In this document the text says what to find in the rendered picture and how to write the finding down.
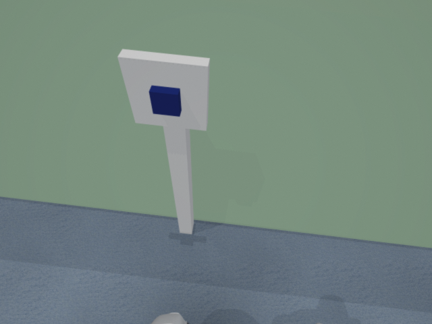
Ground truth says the panel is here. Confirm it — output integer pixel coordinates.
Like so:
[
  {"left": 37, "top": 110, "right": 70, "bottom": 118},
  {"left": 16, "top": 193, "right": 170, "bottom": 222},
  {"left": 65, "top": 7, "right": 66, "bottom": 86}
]
[{"left": 117, "top": 49, "right": 210, "bottom": 234}]

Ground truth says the button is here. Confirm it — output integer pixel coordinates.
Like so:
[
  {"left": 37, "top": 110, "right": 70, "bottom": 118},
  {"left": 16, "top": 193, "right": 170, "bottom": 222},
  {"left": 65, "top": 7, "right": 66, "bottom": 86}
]
[{"left": 149, "top": 86, "right": 182, "bottom": 117}]

